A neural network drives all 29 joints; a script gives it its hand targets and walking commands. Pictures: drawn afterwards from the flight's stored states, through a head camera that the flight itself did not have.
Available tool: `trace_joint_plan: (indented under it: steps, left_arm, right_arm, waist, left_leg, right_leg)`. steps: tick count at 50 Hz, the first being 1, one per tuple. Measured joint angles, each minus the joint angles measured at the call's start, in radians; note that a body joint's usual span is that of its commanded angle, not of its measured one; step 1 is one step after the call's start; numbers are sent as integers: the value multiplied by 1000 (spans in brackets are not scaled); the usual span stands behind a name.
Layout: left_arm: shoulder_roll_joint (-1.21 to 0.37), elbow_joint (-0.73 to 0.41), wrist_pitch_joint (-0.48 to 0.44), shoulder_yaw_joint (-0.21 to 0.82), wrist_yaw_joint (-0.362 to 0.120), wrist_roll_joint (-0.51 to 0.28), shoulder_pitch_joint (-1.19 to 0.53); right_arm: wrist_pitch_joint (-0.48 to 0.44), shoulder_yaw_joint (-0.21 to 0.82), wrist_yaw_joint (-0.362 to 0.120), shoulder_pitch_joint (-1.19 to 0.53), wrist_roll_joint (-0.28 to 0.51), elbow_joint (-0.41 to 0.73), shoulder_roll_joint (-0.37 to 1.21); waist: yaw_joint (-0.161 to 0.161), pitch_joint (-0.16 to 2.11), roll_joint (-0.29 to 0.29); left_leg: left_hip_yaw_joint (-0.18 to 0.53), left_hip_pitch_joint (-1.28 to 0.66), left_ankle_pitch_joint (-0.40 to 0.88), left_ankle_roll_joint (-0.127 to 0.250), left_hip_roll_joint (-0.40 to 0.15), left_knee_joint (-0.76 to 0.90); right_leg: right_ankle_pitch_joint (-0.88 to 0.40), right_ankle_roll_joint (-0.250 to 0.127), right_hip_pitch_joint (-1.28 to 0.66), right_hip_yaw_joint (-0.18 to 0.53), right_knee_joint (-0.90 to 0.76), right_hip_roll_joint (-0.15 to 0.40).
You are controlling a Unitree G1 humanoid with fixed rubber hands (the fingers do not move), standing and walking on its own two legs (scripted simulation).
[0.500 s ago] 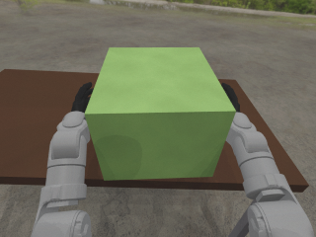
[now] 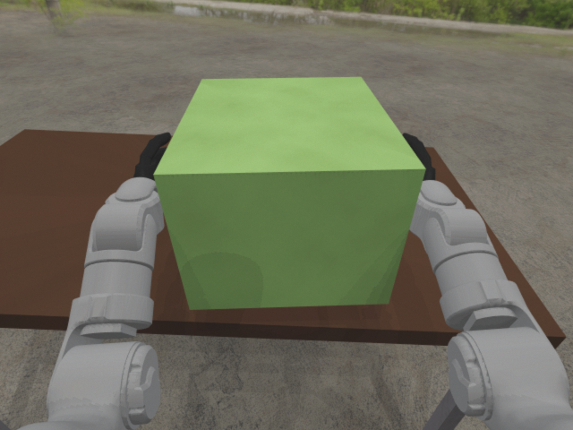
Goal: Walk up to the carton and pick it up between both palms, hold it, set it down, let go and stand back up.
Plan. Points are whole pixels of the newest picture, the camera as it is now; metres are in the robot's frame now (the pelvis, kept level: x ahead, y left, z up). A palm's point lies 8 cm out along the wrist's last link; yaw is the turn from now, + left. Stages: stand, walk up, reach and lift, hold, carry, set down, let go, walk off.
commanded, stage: reach and lift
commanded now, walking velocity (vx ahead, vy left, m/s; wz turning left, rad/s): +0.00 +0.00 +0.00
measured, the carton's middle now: (285, 179) +0.45 +0.00 +0.19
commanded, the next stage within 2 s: hold in 0.68 s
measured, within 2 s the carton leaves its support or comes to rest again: neither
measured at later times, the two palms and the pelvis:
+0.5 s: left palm (131, 182) +0.38 +0.20 +0.22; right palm (405, 174) +0.39 -0.16 +0.23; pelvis +0.02 +0.00 +0.00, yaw +2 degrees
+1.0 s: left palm (128, 173) +0.36 +0.20 +0.25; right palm (418, 160) +0.38 -0.17 +0.26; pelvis +0.01 +0.00 +0.00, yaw +0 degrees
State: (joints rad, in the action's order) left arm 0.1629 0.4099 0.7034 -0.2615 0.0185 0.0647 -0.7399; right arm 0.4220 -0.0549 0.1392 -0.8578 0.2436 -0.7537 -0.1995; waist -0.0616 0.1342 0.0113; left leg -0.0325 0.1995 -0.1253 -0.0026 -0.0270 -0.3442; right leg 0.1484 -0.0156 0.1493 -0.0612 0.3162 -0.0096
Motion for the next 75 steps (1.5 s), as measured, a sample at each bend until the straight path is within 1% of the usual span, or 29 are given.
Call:
trace_joint_plan:
  steps: [9,15,20,26,34,38,45,48,53,58,65,68,71,75]
  left_arm:
    - [-3,-34,22,-2,7,-13,23]
    - [-5,-64,31,-22,-6,-14,43]
    - [1,-85,53,-22,-11,-9,45]
    - [8,-104,71,-15,-12,-9,42]
    - [-3,-125,95,-12,-8,2,35]
    - [-13,-140,111,-13,-4,10,35]
    - [-18,-217,165,-17,11,-2,59]
    - [-22,-202,180,-42,5,4,42]
    - [0,-120,183,-62,-16,8,-8]
    - [39,-51,164,-41,-21,-16,-51]
    - [61,26,133,-29,-26,-28,-99]
    - [61,35,128,-22,-26,-26,-99]
    - [55,16,132,-5,-23,-20,-83]
    - [37,-28,139,15,1,-27,-52]
  right_arm:
    - [31,44,21,6,49,31,-19]
    - [49,48,41,29,62,75,-8]
    - [59,32,43,29,61,81,4]
    - [73,16,42,25,58,95,9]
    - [92,25,39,24,74,110,-10]
    - [102,46,39,23,91,115,-29]
    - [143,102,56,18,143,159,-64]
    - [161,88,56,-11,134,130,-53]
    - [182,46,50,-69,88,56,-24]
    - [184,22,51,-102,62,24,-11]
    - [176,15,59,-126,61,-5,-14]
    - [175,25,60,-124,71,-10,-20]
    - [172,31,56,-117,84,-12,-29]
    - [171,47,46,-94,103,9,-49]
  waist:
    - [-3,13,-5]
    - [-4,19,3]
    - [-4,14,9]
    - [-14,7,10]
    - [-23,4,5]
    - [-18,8,-1]
    - [8,30,-17]
    - [17,33,-16]
    - [22,43,-7]
    - [16,59,-3]
    - [4,62,-5]
    - [1,63,-9]
    - [-1,62,-14]
    - [-2,62,-24]
  left_leg:
    - [4,-5,-16,-1,-3,-11]
    - [10,-22,-23,0,-1,-10]
    - [20,-35,-30,-1,2,-15]
    - [27,-40,-35,-1,6,-21]
    - [17,-43,-43,1,3,-28]
    - [7,-42,-46,2,-2,-32]
    - [-7,-36,-56,-1,-15,-46]
    - [-4,-46,-52,-3,-15,-40]
    - [10,-43,-35,-7,-11,-24]
    - [28,-12,-21,-11,-8,-21]
    - [38,8,-12,-9,-4,-19]
    - [36,11,-13,-7,-3,-20]
    - [30,15,-13,-7,-3,-20]
    - [23,26,-14,-5,-5,-21]
  right_leg:
    - [7,1,-14,-2,-8,-4]
    - [12,3,-38,-9,-18,-2]
    - [17,4,-60,-18,-23,0]
    - [19,6,-73,-25,-28,3]
    - [18,8,-75,-14,-28,1]
    - [17,8,-70,-3,-25,-3]
    - [18,4,-60,12,-17,-15]
    - [19,1,-68,9,-14,-15]
    - [17,-5,-62,-5,-13,-13]
    - [11,-8,-38,-23,-15,-12]
    - [3,-7,-24,-33,-22,-8]
    - [1,-5,-21,-31,-24,-7]
    - [-3,-5,-17,-25,-28,-7]
    - [-8,-4,-5,-17,-31,-8]
